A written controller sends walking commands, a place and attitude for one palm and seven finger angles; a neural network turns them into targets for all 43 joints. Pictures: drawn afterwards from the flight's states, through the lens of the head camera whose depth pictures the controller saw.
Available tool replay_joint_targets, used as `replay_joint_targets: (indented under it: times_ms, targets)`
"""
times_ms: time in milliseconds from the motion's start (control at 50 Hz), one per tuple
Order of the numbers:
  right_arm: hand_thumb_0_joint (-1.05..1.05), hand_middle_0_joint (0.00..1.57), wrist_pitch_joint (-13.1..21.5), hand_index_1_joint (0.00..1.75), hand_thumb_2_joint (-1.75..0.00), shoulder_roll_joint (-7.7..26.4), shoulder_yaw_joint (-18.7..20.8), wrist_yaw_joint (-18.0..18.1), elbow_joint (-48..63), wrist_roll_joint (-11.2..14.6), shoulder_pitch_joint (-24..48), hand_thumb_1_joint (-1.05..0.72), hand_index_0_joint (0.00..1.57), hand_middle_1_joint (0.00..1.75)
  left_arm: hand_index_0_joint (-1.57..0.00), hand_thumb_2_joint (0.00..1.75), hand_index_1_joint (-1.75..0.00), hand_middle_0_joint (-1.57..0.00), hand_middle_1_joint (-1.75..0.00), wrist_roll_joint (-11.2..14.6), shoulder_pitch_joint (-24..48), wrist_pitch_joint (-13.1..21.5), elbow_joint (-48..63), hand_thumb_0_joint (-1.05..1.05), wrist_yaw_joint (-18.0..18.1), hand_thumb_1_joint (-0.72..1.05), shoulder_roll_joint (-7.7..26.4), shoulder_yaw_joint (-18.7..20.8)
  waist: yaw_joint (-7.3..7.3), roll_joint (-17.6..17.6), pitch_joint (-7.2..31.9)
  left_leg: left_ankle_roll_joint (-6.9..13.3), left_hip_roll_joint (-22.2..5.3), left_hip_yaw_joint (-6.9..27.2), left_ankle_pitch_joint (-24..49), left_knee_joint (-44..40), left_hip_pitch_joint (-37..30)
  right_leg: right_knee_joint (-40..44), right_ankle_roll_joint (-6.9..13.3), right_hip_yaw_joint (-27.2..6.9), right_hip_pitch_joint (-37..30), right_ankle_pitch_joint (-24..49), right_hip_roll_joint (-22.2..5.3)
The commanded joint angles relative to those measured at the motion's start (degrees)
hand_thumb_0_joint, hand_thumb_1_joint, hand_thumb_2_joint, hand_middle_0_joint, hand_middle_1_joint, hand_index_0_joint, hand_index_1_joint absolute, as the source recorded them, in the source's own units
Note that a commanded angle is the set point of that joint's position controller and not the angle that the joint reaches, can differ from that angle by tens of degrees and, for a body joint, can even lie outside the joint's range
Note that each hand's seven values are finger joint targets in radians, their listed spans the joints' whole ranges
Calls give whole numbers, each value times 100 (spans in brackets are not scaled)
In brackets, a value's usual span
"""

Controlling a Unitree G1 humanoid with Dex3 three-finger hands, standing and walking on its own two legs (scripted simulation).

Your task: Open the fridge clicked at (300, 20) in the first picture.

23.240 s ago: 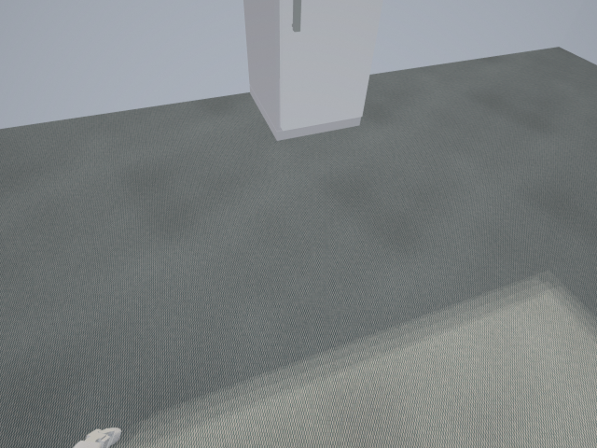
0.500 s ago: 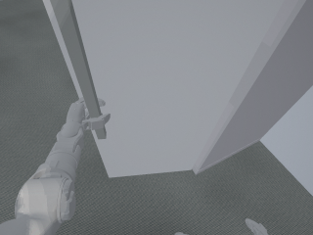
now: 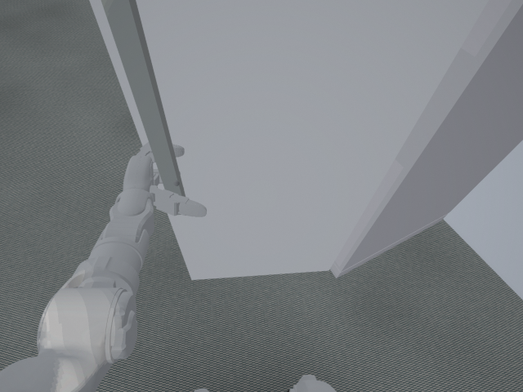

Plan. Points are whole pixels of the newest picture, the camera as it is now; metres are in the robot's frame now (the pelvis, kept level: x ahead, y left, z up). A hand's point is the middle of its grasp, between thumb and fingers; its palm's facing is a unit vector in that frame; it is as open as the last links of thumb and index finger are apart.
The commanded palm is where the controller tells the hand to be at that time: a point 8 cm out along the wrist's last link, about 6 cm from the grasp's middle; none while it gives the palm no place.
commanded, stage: slip the hand off the handle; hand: left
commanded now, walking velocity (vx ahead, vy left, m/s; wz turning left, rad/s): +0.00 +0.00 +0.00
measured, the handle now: (155, 108) +0.50 +0.15 +0.15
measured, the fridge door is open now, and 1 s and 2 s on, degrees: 67 65 65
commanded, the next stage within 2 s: draw the hand back to the body in 1.28 s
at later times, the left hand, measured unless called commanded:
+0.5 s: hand (133, 200) +0.42 +0.20 +0.02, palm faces +0.10 -0.98 -0.14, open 14.6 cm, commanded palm +0.40 +0.25 +0.04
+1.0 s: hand (135, 234) +0.36 +0.19 +0.01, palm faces +0.07 -0.99 -0.14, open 14.7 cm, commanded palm +0.32 +0.24 +0.04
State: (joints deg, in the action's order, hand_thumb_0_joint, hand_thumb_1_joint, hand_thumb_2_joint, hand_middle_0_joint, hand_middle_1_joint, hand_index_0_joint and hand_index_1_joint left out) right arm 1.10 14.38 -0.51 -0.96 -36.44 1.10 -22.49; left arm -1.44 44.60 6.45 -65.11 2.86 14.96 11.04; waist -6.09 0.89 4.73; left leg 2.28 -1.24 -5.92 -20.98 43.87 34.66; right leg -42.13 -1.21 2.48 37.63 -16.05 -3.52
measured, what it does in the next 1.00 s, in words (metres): stands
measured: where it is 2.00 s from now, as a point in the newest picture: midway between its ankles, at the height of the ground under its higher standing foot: outside the picture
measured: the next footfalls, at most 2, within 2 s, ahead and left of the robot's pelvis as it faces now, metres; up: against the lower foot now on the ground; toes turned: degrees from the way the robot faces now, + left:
none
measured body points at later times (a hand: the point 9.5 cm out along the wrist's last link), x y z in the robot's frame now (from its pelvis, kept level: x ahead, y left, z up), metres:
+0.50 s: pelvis +0.01 +0.00 +0.00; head +0.06 +0.01 +0.45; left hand +0.41 +0.26 +0.03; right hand +0.07 -0.27 -0.11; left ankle +0.01 +0.09 -0.71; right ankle +0.04 -0.14 -0.71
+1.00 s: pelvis +0.01 +0.00 +0.00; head +0.05 +0.00 +0.45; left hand +0.35 +0.24 +0.02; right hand +0.13 -0.26 -0.10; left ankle +0.01 +0.09 -0.71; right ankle +0.04 -0.14 -0.71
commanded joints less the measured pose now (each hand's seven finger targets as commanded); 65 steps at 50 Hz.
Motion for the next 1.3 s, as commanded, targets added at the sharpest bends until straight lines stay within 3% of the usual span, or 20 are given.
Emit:
replay_joint_targets:
  times_ms: [0,20,40,60,160,240,280,380,420,460,560,620,660,720,780,840,940,1060,1180,1280]
  targets:
    - [0,20,87,30,-90,1078,400,111,424,-8,-443,-90,20,30,-25,20,-115,-25,-115,-141,2755,259,836,0,133,-55,1609,440,18,127,1844,-74,124,632,917,-670,-717,385,208,-38,-958,634,381]
    - [0,20,66,30,-90,1066,365,126,467,10,-430,-90,20,30,-25,20,-115,-25,-115,-155,2626,221,714,0,130,-55,1626,435,-2,169,1631,-61,138,613,799,-710,-545,411,203,-37,-989,591,375]
    - [0,20,64,30,-90,1096,369,145,519,15,-439,-90,20,30,-25,20,-115,-25,-115,-130,2540,254,866,0,157,-55,1912,688,108,160,1837,-52,160,618,929,-704,-579,374,225,-31,-1163,684,376]
    - [0,20,54,30,-90,1071,361,142,520,13,-385,-90,20,30,-25,20,-115,-25,-115,-151,2395,234,873,0,129,-55,1820,605,158,-240,1978,-79,171,563,1024,-699,-710,366,234,-58,-1138,774,361]
    - [0,20,12,30,-90,1086,397,139,538,7,-429,-90,20,30,-25,20,-115,-25,-115,-84,2178,390,1324,0,-139,-55,1877,582,211,-494,2354,-136,109,616,1830,-565,-1118,261,250,-41,-1183,1256,376]
    - [0,20,32,30,-90,1111,470,137,589,67,-444,-90,20,30,-25,20,-115,-25,-115,194,1760,471,1771,0,-497,-55,1462,269,128,-448,2454,-165,7,711,2534,-463,-1505,272,242,15,-1080,1416,437]
    - [0,20,29,30,-90,1127,488,129,496,82,-408,-90,20,30,-25,20,-115,-25,-115,289,1645,390,1693,0,-656,-55,1182,65,60,-390,2144,-165,-29,722,2300,-475,-1490,353,221,38,-861,1262,453]
    - [0,20,3,30,-90,1155,417,212,467,122,-299,-90,20,30,-25,20,-115,-25,-115,312,1736,274,1458,0,-781,-55,1654,332,24,-94,1512,-72,91,651,1234,-600,-842,453,241,48,-939,858,424]
    - [0,20,15,30,-90,1130,388,238,524,123,-250,-90,20,30,-25,20,-115,-25,-115,255,1739,348,1558,0,-790,-55,1788,384,72,-94,1597,-45,130,621,1122,-595,-766,432,237,11,-1048,832,399]
    - [0,20,41,30,-90,1114,372,257,531,115,-221,-90,20,30,-25,20,-115,-25,-115,185,1851,493,1803,0,-798,-55,2122,568,138,-528,1884,-60,145,633,1301,-519,-974,368,252,-34,-1067,936,388]
    - [0,20,58,30,-90,1131,298,318,573,139,-165,-90,20,30,-25,20,-115,-25,-115,199,1692,529,1496,0,-954,-55,2541,806,159,-257,1840,-39,158,619,1149,-480,-672,329,229,-55,-1231,933,383]
    - [0,20,97,30,-90,1097,315,292,696,161,-100,-90,20,30,-25,20,-115,-25,-115,321,1163,385,1550,0,-1176,-55,1895,386,207,-503,1939,-68,157,598,1288,-478,-886,320,255,0,-1131,1001,386]
    - [0,20,121,30,-90,1113,344,263,741,153,-110,-90,20,30,-25,20,-115,-25,-115,421,863,338,1850,0,-1285,-55,1802,346,268,-643,2152,-101,111,642,1718,-418,-1111,274,267,34,-1122,1151,391]
    - [0,20,140,30,-90,1110,391,216,856,168,-36,-90,20,30,-25,20,-115,-25,-115,601,265,221,2309,0,-1344,-55,1437,164,285,-287,2074,-88,59,648,1929,-404,-1165,316,238,79,-1110,1215,418]
    - [0,20,175,30,-90,1080,388,193,952,193,82,-90,20,30,-25,20,-115,-25,-115,664,-76,172,2877,0,-1216,-55,1389,149,334,-195,1910,-71,58,655,1890,-460,-1046,309,239,103,-1211,1204,413]
    - [0,20,229,30,-90,1060,396,195,1041,188,190,-90,20,30,-25,20,-115,-25,-115,605,-351,188,3605,0,-936,-55,1547,279,422,-334,1917,-84,46,688,1973,-504,-1130,281,252,113,-1295,1126,410]
    - [0,20,371,30,-90,964,387,181,1090,164,374,-90,20,30,-25,20,-115,-25,-115,534,-1136,162,4623,0,-584,-55,1326,162,512,-643,2031,-156,-17,733,2382,-557,-1534,280,241,123,-1360,1171,413]
    - [0,20,428,30,-90,927,283,246,1176,205,788,-90,20,30,-25,20,-115,-25,-115,572,-1801,-327,4738,0,-546,-55,933,-142,466,-167,1147,-112,42,648,1115,-865,-1008,510,231,139,-1410,635,368]
    - [0,20,585,30,-90,854,240,298,1303,191,973,-90,20,30,-25,20,-115,-25,-115,703,-2633,-468,5552,0,-622,-55,665,-316,558,-128,1207,-120,56,640,1207,-862,-1163,541,242,149,-1595,724,341]
    - [0,20,699,30,-90,838,169,377,1279,176,1097,-90,20,30,-25,20,-115,-25,-115,596,-2475,-494,5871,0,-554,-55,615,-520,425,-105,772,-96,98,679,519,-889,-1051,658,216,117,-1321,143,316]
